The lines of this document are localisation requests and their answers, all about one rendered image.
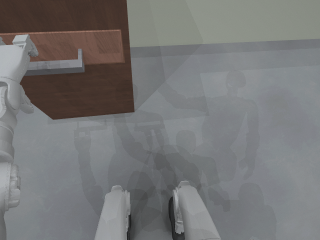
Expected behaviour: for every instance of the robot left forearm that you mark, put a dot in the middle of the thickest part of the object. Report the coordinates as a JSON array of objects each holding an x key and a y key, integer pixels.
[{"x": 10, "y": 101}]

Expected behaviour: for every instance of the cabinet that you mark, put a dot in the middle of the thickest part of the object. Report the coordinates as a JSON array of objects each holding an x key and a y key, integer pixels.
[{"x": 103, "y": 88}]

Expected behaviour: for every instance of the right robot foot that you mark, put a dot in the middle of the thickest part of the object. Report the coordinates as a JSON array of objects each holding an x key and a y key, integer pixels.
[{"x": 175, "y": 236}]

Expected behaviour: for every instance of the left robot hand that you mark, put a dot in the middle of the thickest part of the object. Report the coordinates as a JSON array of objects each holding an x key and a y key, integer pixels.
[{"x": 14, "y": 63}]

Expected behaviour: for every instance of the drawer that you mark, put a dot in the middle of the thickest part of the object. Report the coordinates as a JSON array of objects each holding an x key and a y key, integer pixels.
[{"x": 98, "y": 46}]

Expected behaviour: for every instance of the robot left upper arm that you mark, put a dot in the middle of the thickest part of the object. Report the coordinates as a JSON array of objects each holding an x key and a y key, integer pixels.
[{"x": 10, "y": 188}]

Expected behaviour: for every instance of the right robot shin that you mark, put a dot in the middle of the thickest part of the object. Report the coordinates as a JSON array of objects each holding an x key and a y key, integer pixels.
[{"x": 179, "y": 227}]

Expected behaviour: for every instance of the handle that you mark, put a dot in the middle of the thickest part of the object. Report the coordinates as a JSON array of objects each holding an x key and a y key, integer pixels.
[{"x": 56, "y": 66}]

